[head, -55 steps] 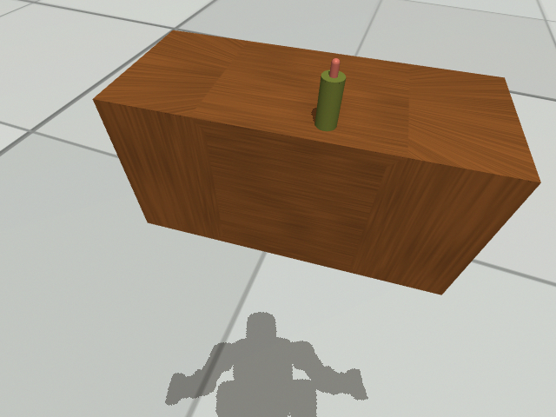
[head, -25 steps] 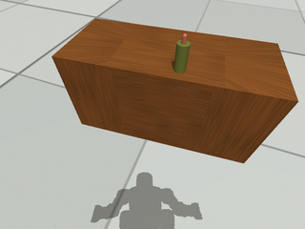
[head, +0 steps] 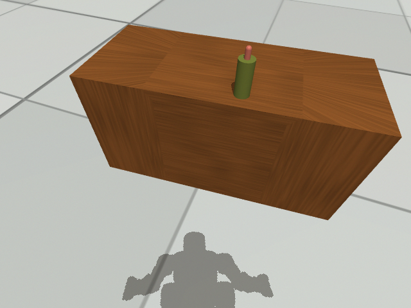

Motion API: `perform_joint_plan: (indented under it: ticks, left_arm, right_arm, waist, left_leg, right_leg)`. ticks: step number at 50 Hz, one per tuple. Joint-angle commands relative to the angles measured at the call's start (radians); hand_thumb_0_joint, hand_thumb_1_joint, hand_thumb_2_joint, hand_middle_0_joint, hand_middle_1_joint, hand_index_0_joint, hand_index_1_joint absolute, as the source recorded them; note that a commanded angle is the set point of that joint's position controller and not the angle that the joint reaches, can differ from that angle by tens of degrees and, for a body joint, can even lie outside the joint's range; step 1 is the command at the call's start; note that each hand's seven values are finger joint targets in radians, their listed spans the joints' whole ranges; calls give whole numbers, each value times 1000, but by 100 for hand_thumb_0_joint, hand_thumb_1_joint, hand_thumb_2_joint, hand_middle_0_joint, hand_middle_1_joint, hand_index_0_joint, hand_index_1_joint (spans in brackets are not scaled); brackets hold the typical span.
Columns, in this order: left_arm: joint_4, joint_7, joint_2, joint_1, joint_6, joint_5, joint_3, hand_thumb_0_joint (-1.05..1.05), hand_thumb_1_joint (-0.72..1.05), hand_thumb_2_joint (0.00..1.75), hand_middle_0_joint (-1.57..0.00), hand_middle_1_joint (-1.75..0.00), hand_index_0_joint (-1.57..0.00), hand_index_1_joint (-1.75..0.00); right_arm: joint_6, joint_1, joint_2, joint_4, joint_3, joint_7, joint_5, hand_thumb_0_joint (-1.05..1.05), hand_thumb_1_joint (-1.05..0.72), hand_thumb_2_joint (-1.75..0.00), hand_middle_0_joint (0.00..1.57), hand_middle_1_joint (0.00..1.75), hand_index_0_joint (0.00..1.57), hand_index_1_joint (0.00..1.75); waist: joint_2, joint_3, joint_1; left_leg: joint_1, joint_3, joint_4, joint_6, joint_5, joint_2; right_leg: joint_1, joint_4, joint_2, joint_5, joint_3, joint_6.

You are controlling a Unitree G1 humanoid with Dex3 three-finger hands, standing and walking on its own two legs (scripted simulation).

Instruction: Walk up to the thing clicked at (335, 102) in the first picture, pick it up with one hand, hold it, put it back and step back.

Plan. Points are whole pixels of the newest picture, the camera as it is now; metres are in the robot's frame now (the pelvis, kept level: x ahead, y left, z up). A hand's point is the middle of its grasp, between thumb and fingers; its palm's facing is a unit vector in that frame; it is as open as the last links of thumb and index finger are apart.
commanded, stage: stand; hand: left
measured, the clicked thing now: (245, 72) +0.89 -0.17 -0.03
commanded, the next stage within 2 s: walk up in 0.02 s
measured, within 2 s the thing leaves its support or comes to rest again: neither
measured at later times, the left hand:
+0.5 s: hand (138, 297) +0.18 +0.15 -0.16, palm faces -0.15 -0.92 -0.37, open 7.4 cm
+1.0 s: hand (186, 189) +0.45 +0.05 -0.15, palm faces -0.35 -0.86 -0.36, open 7.4 cm
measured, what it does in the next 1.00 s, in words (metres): walks ahead, turning right: right foot, then left foot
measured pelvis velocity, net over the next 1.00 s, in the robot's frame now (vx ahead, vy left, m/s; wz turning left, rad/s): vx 0.26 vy -0.19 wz -0.31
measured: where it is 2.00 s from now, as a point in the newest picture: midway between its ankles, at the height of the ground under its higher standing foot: (257, 267)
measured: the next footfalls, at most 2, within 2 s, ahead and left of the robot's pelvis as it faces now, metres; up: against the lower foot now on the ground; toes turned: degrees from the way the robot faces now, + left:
right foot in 0.34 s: +0.15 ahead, -0.25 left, +0.00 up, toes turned -12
left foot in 0.70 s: +0.31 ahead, -0.04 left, +0.00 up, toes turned -9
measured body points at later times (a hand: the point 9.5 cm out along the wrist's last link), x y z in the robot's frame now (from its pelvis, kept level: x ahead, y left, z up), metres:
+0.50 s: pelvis +0.09 -0.12 -0.03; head +0.10 -0.14 +0.42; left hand +0.18 +0.20 -0.13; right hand +0.10 -0.46 -0.15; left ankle +0.07 +0.02 -0.68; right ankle +0.11 -0.24 -0.75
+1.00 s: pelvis +0.26 -0.19 -0.02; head +0.29 -0.18 +0.43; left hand +0.47 +0.09 -0.12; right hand +0.17 -0.51 -0.11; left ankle +0.27 -0.04 -0.75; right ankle +0.32 -0.36 -0.71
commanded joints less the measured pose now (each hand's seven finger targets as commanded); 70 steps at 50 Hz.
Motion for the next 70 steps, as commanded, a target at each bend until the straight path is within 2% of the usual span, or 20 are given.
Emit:
perform_joint_plan:
  ticks: [1, 4, 13, 17, 19, 20, 24, 31, 34, 35, 36, 37, 38, 42, 46, 54, 56, 57, 62, 70]
  left_arm:
    - [-147, -28, 293, -6, -5, 33, 112, 0, 90, 90, -20, -30, -20, -30]
    - [-201, -63, 275, -81, 27, 51, 127, 0, 90, 90, -20, -30, -20, -30]
    - [-237, -123, 237, 65, 18, 25, 143, 0, 90, 90, -20, -30, -20, -30]
    - [-154, -94, 308, 329, -5, 32, 180, 0, 90, 90, -20, -30, -20, -30]
    - [-211, -69, 440, 330, -15, 28, 203, 0, 90, 90, -20, -30, -20, -30]
    - [-247, -70, 465, 250, -16, 17, 203, 0, 90, 90, -20, -30, -20, -30]
    - [-282, -49, 350, 157, -28, 2, 165, 0, 90, 90, -20, -30, -20, -30]
    - [-344, -50, 320, 173, -48, 3, 144, 0, 90, 90, -20, -30, -20, -30]
    - [-381, -54, 272, 98, -42, 7, 122, 0, 90, 90, -20, -30, -20, -30]
    - [-387, -54, 202, 144, -42, 6, 105, 0, 90, 90, -20, -30, -20, -30]
    - [-384, -48, 160, 197, -38, 5, 93, 0, 90, 90, -20, -30, -20, -30]
    - [-357, -38, 280, 219, -25, 15, 123, 0, 90, 90, -20, -30, -20, -30]
    - [-349, -37, 312, 218, -24, 18, 129, 0, 90, 90, -20, -30, -20, -30]
    - [-309, -48, 272, 221, -38, 2, 131, 0, 90, 90, -20, -30, -20, -30]
    - [-355, -72, 227, 129, -33, -6, 118, 0, 90, 90, -20, -30, -20, -30]
    - [-285, -68, 290, 287, -52, -1, 160, 0, 90, 90, -20, -30, -20, -30]
    - [-325, -45, 407, 323, -67, 0, 187, 0, 90, 90, -20, -30, -20, -30]
    - [-335, -45, 426, 273, -63, -9, 184, 0, 90, 90, -20, -30, -20, -30]
    - [-345, -25, 317, 158, -77, -25, 144, 0, 90, 90, -20, -30, -20, -30]
    - [-337, 18, 263, 176, -90, -8, 108, 0, 90, 90, -20, -30, -20, -30]
  right_arm:
    - [-47, 67, -326, -107, -116, -21, -20, 0, -90, -90, 20, 30, 20, 30]
    - [-70, 139, -407, -113, -167, -36, -22, 0, -90, -90, 20, 30, 20, 30]
    - [-86, -9, -344, -243, -167, -14, -44, 0, -90, -90, 20, 30, 20, 30]
    - [-59, 42, -267, -257, -137, -12, -44, 0, -90, -90, 20, 30, 20, 30]
    - [-49, 93, -213, -307, -106, -3, -9, 0, -90, -90, 20, 30, 20, 30]
    - [-47, 79, -296, -295, -130, -5, -16, 0, -90, -90, 20, 30, 20, 30]
    - [-54, 184, -282, -239, -125, 5, 9, 0, -90, -90, 20, 30, 20, 30]
    - [-80, 168, -258, -307, -133, 24, -16, 0, -90, -90, 20, 30, 20, 30]
    - [-100, 358, -260, -260, -155, 4, -21, 0, -90, -90, 20, 30, 20, 30]
    - [-108, 436, -334, -250, -178, -7, -34, 0, -90, -90, 20, 30, 20, 30]
    - [-115, 430, -406, -279, -187, -13, -43, 0, -90, -90, 20, 30, 20, 30]
    - [-114, 319, -406, -320, -184, -11, -16, 0, -90, -90, 20, 30, 20, 30]
    - [-112, 259, -410, -332, -181, -6, -2, 0, -90, -90, 20, 30, 20, 30]
    - [-129, 258, -316, -335, -141, -6, -3, 0, -90, -90, 20, 30, 20, 30]
    - [-121, 253, -324, -351, -142, -3, -9, 0, -90, -90, 20, 30, 20, 30]
    - [-85, 276, -270, -393, -117, 1, -3, 0, -90, -90, 20, 30, 20, 30]
    - [-75, 373, -181, -407, -76, 2, 9, 0, -90, -90, 20, 30, 20, 30]
    - [-63, 325, -295, -386, -110, -9, 4, 0, -90, -90, 20, 30, 20, 30]
    - [-40, 342, -258, -321, -107, 8, 12, 0, -90, -90, 20, 30, 20, 30]
    - [-12, 227, -191, -312, -91, 0, 1, 0, -90, -90, 20, 30, 20, 30]
  waist:
    - [-39, -119, -47]
    - [69, 39, -77]
    - [199, 51, 23]
    - [-128, -67, 124]
    - [-409, -19, 112]
    - [-279, 52, 82]
    - [-176, 50, 10]
    - [-106, 5, 26]
    - [-15, -63, -98]
    - [202, -102, -138]
    - [296, -69, -102]
    - [109, -30, -65]
    - [110, 35, -36]
    - [118, 83, -15]
    - [180, 73, -23]
    - [-81, -144, 82]
    - [-350, -164, 77]
    - [-256, -112, 84]
    - [-160, 61, -6]
    - [-121, -26, 11]
  left_leg:
    - [159, -117, 4, 107, -274, 136]
    - [157, -401, -197, 251, -495, 460]
    - [-120, 20, -63, 157, -225, 271]
    - [-310, 150, 470, 110, -260, 142]
    - [-548, 78, 863, 33, -455, -16]
    - [-496, 7, 875, 31, -419, 40]
    - [-409, -31, 763, 56, -240, 127]
    - [-251, 38, 378, 30, -149, 70]
    - [125, 82, 199, 23, 24, 23]
    - [241, -118, 74, 60, -182, 138]
    - [231, -587, -80, 132, -472, 393]
    - [97, -673, -147, 209, -639, 464]
    - [22, -669, -152, 278, -660, 497]
    - [-42, -213, -68, 184, -7, 305]
    - [-50, -21, -12, 212, 282, 272]
    - [-227, 100, 483, 127, 153, 173]
    - [-510, 65, 852, 50, -337, 11]
    - [-534, 7, 923, 44, -357, 45]
    - [-427, -44, 805, 43, -123, 111]
    - [-307, -26, 499, 6, -64, 77]
  right_leg:
    - [-179, 89, -26, -217, 88, -61]
    - [-597, 575, -60, -280, 126, -31]
    - [-230, 348, -91, -99, 3, -23]
    - [133, 265, 29, -109, -76, -38]
    - [32, -187, -301, -609, 659, -197]
    - [-81, -212, -358, -698, 761, -268]
    - [-143, -76, -224, -332, 402, -225]
    - [-200, -3, -205, -133, 278, -237]
    - [-409, 266, -113, -89, 156, -155]
    - [-522, 545, 10, -149, 79, -114]
    - [-704, 767, 131, -328, 90, -66]
    - [-647, 813, 61, -330, 173, -61]
    - [-644, 842, 9, -308, 180, -63]
    - [-546, 748, -25, -140, 153, -29]
    - [-464, 542, -47, -109, 52, -10]
    - [122, 219, 24, -4, -52, -64]
    - [209, -17, -330, -286, 576, -190]
    - [122, -65, -385, -348, 688, -283]
    - [-189, -48, -197, -39, 263, -169]
    - [-161, 113, -206, 589, 96, -181]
